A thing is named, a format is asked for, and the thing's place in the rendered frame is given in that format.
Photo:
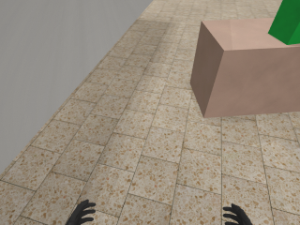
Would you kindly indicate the robot left hand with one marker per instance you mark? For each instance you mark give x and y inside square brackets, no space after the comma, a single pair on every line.
[77,217]

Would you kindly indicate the carton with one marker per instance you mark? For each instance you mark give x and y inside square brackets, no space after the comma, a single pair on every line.
[286,25]

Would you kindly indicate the robot right hand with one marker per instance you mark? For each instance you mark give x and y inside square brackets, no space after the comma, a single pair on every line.
[240,215]

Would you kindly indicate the pedestal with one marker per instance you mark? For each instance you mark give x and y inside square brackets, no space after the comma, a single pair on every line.
[240,69]

